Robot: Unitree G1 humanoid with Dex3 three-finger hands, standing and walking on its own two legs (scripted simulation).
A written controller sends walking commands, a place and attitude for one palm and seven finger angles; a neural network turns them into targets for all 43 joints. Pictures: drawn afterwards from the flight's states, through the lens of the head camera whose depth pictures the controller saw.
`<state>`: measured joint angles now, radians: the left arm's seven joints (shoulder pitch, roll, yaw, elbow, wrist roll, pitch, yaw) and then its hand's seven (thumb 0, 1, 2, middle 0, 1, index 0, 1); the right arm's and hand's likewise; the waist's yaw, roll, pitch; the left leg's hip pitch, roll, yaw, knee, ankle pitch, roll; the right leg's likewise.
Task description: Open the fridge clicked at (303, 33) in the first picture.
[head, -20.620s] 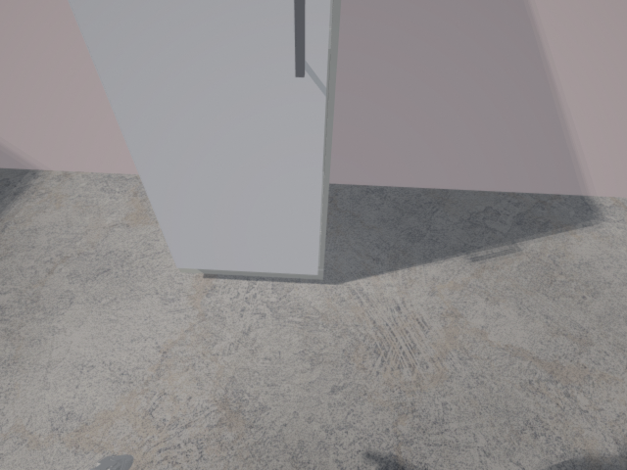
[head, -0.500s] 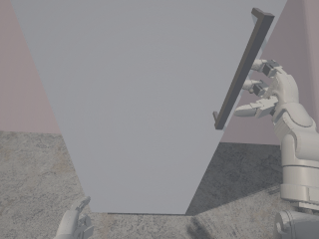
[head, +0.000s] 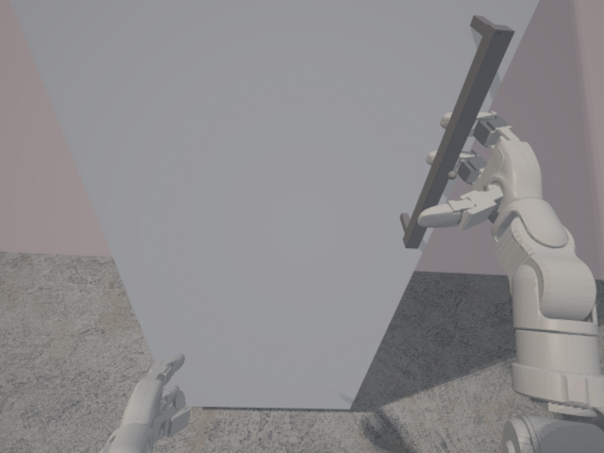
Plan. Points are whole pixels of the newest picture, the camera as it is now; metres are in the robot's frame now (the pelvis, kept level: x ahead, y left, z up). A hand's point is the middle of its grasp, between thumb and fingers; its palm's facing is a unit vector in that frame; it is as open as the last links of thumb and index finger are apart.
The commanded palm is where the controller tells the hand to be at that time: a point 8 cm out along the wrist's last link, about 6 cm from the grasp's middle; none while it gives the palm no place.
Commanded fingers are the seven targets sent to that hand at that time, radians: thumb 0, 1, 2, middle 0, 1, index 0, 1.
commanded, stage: slide the fingers in behind the handle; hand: right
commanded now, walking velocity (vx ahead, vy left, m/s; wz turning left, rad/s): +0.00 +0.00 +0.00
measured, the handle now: (440, 150) +0.41 -0.13 +0.25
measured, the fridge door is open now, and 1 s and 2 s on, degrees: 0 0 0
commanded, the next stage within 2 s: grip the handle and tug to test in 1.18 s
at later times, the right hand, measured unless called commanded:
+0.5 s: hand (441, 175) +0.36 -0.12 +0.25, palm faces -0.01 +1.00 -0.03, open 14.0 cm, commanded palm +0.33 -0.18 +0.25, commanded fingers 0.00 0.50 -0.30 0.30 1.20 0.30 1.20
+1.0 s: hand (435, 172) +0.37 -0.12 +0.25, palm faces -0.02 +1.00 -0.02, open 14.0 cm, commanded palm +0.34 -0.17 +0.25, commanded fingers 0.00 0.50 -0.30 0.30 1.20 0.30 1.20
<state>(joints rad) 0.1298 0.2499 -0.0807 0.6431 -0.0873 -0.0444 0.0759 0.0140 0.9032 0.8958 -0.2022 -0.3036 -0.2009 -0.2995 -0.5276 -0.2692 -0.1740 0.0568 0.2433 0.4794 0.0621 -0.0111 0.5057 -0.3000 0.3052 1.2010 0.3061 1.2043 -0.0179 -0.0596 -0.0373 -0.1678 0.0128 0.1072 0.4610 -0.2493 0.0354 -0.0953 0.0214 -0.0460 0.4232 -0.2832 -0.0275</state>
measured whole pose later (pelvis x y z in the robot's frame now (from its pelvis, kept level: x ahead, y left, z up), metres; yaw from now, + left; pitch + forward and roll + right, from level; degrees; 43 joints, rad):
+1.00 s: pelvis +0.00 +0.00 +0.00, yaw +0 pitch -2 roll +0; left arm 0.14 0.24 -0.08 0.65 -0.09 -0.01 0.06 0.01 0.90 0.90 -0.20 -0.30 -0.20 -0.30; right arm -0.53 -0.24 -0.16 0.05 0.25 0.51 0.01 -0.01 0.50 -0.30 0.33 1.22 0.31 1.20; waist 0.00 -0.06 -0.05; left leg -0.17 0.00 0.10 0.45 -0.25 0.04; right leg -0.09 0.01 -0.05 0.42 -0.29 -0.02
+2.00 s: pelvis +0.01 +0.00 +0.00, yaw +0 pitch -2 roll +0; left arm 0.13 0.24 -0.07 0.64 -0.09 0.02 0.06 0.01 0.90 0.90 -0.20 -0.30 -0.20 -0.30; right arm -0.51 -0.21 -0.13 0.00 0.23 0.53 -0.02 0.01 -0.73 -0.83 0.44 1.38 0.43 1.38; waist -0.01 -0.07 -0.05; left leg -0.16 0.00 0.10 0.45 -0.26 0.04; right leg -0.09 0.01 -0.05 0.42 -0.29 -0.02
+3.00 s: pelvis +0.04 +0.00 +0.00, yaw +0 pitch +0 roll +0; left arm 0.09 0.24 -0.07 0.58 -0.07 0.04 0.01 0.01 0.90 0.90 -0.20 -0.30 -0.20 -0.30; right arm -0.26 -0.19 -0.13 -0.40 0.23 0.62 -0.01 0.00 -0.78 -0.80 0.43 1.39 0.26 1.40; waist -0.02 -0.09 -0.09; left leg -0.19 0.01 0.10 0.50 -0.31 0.03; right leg -0.11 0.02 -0.04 0.46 -0.35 -0.03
